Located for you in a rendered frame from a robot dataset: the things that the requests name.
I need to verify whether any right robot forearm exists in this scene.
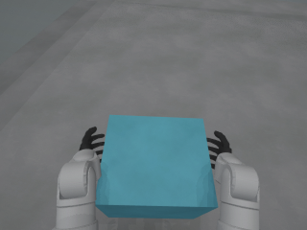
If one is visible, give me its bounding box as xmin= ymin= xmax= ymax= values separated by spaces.
xmin=213 ymin=152 xmax=260 ymax=230

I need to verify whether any robot left hand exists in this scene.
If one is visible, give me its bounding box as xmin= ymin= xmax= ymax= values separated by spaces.
xmin=79 ymin=126 xmax=105 ymax=163

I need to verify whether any robot right hand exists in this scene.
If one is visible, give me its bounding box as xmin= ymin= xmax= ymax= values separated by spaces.
xmin=206 ymin=130 xmax=232 ymax=169

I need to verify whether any left robot forearm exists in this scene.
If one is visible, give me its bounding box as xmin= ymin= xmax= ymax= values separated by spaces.
xmin=52 ymin=149 xmax=102 ymax=230

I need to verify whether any carton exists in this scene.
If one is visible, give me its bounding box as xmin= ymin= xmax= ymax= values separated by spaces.
xmin=95 ymin=114 xmax=219 ymax=219

